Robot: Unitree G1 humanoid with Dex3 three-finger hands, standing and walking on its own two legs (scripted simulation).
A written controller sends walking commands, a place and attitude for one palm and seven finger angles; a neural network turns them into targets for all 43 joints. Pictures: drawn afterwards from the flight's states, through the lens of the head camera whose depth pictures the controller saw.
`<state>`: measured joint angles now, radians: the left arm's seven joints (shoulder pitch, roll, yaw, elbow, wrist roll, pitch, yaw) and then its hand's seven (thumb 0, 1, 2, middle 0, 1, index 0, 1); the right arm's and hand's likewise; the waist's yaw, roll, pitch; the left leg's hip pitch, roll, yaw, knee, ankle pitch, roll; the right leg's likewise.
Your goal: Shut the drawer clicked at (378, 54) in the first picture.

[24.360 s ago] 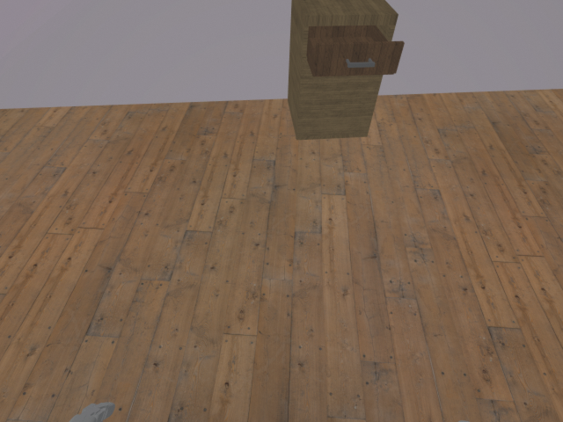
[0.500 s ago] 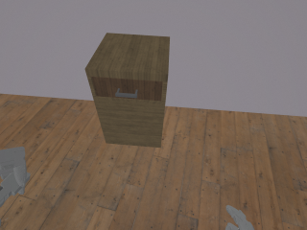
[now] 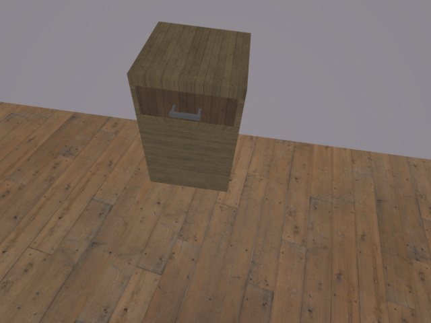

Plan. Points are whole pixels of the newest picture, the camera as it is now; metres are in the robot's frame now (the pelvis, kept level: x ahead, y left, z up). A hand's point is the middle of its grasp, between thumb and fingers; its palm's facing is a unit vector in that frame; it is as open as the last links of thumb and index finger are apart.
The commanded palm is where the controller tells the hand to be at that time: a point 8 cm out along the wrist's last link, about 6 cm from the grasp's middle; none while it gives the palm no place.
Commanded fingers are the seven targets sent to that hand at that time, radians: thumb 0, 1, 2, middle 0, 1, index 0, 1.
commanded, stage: let the arm hang, fingers relaxed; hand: left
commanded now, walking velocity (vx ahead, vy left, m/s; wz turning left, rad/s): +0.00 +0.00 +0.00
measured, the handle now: (185, 112) +0.85 +0.16 -0.20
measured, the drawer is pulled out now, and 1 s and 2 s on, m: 0.00 0.00 0.00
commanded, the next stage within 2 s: look to check the result in 0.72 s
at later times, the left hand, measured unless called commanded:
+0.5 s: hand out of the picture -0.02 +0.16 -0.17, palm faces +0.01 -0.99 -0.16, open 7.2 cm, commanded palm none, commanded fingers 0.00 0.90 0.90 -0.20 -0.30 -0.20 -0.30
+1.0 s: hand out of the picture -0.03 +0.14 -0.17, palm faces +0.02 -0.98 -0.17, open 7.4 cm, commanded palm none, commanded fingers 0.00 0.90 0.90 -0.20 -0.30 -0.20 -0.30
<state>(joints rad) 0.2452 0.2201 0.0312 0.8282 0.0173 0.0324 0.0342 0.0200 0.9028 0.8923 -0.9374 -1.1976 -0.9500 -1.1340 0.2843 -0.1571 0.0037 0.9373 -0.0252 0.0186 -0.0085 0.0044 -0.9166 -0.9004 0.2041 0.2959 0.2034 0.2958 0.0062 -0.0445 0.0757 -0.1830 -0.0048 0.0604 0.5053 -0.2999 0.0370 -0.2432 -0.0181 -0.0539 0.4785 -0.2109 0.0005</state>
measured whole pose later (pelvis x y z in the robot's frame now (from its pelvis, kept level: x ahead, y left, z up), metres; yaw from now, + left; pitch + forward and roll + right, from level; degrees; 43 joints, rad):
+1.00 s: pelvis +0.00 -0.01 +0.01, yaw -1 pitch -1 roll +0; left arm 0.32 0.10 0.00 1.14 0.01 0.00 0.04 0.01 0.91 0.89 -0.20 -0.30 -0.20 -0.30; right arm 0.38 -0.08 -0.01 1.14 -0.01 -0.01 -0.03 0.00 -0.91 -0.90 0.20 0.30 0.20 0.30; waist 0.00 0.02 0.04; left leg -0.15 0.00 0.08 0.42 -0.25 0.02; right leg -0.23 0.00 -0.03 0.42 -0.17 -0.02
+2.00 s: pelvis +0.02 -0.03 +0.01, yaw -1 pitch -1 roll +0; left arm 0.31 0.10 0.00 1.15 0.01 -0.01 0.04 0.01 0.91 0.89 -0.20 -0.30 -0.20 -0.30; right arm 0.34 -0.09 -0.01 1.15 -0.01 -0.01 -0.04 0.00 -0.91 -0.90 0.20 0.30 0.20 0.30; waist 0.00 0.02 0.04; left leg -0.11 0.03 0.07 0.39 -0.27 -0.01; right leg -0.19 0.02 -0.05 0.40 -0.20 -0.04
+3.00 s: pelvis +0.02 -0.03 +0.01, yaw -1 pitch -1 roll +0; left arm 0.31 0.10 0.01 1.15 0.01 -0.01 0.04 0.01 0.91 0.89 -0.20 -0.30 -0.20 -0.30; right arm 0.35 -0.09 -0.01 1.16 -0.01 -0.01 -0.04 0.00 -0.91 -0.90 0.20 0.30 0.20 0.30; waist 0.00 0.02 0.04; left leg -0.10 0.03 0.06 0.39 -0.27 -0.01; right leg -0.19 0.02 -0.05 0.41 -0.21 -0.04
